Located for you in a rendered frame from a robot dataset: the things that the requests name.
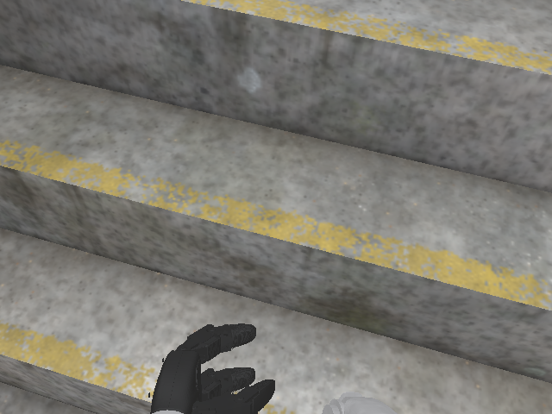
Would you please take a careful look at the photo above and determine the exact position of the robot right thigh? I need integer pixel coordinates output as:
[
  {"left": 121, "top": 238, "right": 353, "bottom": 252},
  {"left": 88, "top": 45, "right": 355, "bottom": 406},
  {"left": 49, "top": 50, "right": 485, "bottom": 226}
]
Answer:
[{"left": 322, "top": 397, "right": 398, "bottom": 414}]

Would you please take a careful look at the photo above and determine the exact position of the right robot shin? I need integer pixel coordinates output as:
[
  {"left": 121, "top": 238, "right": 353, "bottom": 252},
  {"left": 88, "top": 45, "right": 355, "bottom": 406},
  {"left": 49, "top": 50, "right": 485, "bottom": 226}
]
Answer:
[{"left": 339, "top": 392, "right": 362, "bottom": 401}]

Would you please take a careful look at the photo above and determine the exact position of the robot left hand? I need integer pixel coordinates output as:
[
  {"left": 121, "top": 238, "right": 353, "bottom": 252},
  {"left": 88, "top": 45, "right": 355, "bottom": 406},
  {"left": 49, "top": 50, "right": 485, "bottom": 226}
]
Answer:
[{"left": 148, "top": 323, "right": 275, "bottom": 414}]

